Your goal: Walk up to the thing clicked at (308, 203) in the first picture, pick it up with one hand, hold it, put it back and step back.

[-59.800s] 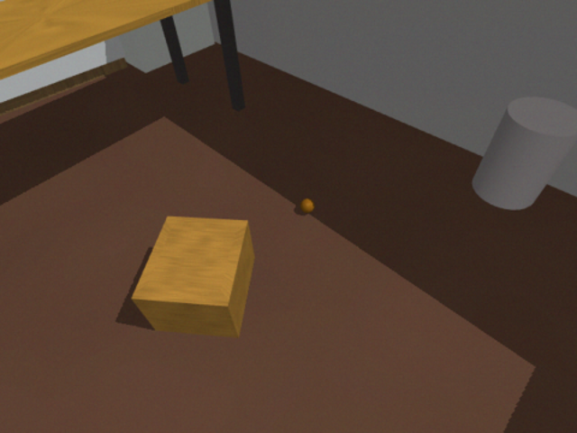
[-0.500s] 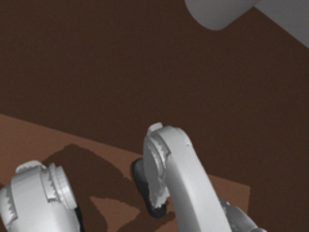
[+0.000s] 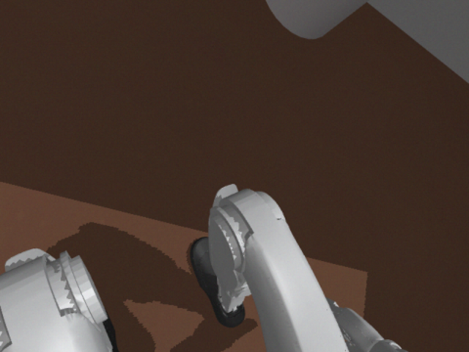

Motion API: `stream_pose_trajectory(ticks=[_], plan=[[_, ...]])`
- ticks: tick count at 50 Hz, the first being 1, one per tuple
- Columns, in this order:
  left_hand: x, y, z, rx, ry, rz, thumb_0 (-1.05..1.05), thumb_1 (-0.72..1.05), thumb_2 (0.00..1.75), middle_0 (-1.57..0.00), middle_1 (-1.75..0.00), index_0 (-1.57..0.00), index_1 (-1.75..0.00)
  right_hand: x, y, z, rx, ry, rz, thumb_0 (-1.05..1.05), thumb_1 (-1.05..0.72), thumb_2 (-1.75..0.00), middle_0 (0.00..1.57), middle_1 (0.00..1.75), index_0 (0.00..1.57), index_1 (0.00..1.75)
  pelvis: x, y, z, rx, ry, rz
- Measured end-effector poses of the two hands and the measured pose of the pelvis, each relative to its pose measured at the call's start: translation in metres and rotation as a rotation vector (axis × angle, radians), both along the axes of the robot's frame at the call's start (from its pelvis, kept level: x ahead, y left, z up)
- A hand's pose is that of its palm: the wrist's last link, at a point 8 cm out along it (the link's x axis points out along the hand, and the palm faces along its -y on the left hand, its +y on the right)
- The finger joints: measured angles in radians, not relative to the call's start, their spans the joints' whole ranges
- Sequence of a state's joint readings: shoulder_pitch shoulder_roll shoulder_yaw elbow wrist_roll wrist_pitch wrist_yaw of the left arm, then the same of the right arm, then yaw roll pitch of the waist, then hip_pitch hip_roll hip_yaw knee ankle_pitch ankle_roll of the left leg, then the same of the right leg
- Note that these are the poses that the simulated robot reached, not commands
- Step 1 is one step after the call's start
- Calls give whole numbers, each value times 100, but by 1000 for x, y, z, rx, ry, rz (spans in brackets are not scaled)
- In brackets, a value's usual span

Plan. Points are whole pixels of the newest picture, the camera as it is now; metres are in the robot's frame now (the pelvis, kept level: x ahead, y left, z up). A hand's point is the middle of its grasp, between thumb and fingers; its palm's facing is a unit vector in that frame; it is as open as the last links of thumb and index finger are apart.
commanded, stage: rest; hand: left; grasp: from above
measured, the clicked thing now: out of the picture +0.46 +0.35 -0.26
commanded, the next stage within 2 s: open in 0.42 s
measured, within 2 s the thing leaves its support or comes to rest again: rests again in 0.20 s
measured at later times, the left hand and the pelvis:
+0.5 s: hand out of the picture +0.45 +0.34 -0.26, palm faces -0.44 -0.16 -0.89, open 8.2 cm; pelvis +0.00 +0.00 +0.00, yaw -1 degrees
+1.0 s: hand out of the picture +0.45 +0.35 -0.25, palm faces -0.46 -0.17 -0.87, open 12.6 cm; pelvis +0.00 +0.00 +0.00, yaw -1 degrees
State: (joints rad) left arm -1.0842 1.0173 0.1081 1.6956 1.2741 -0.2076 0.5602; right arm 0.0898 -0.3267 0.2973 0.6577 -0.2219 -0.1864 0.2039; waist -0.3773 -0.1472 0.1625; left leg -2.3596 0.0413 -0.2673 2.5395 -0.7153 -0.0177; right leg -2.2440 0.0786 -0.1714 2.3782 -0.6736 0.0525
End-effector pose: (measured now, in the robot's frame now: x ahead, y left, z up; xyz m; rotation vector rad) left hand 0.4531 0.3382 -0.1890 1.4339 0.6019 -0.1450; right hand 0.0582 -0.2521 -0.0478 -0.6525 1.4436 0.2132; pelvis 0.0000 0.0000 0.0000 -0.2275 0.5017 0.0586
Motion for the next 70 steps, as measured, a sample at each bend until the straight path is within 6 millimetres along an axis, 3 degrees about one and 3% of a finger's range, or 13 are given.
stream_pose_trajectory(ticks=[31,37,53,70], plan=[[5,3,-7,2,-15,13,-2,15,52,-64,-73,-79,-70,-1,4,7,12,1,60,0,-91,-90,20,30,20,30,-3,1,-1,-14,-27,-9],[6,6,-4,8,-15,12,-1,11,55,-52,-75,-63,-71,-2,5,9,7,0,63,0,-90,-90,20,30,20,30,-4,2,0,-18,-30,-9],[6,12,-4,-7,8,10,0,-34,83,-19,-96,-22,-93,-4,6,13,-3,30,50,0,-90,-90,21,30,20,30,-1,3,5,-23,-14,-8],[7,8,-1,12,-19,4,0,-46,92,-8,-106,-11,-103,1,7,12,-2,2,69,0,-90,-90,20,30,20,30,-5,3,4,-24,-22,-9]])
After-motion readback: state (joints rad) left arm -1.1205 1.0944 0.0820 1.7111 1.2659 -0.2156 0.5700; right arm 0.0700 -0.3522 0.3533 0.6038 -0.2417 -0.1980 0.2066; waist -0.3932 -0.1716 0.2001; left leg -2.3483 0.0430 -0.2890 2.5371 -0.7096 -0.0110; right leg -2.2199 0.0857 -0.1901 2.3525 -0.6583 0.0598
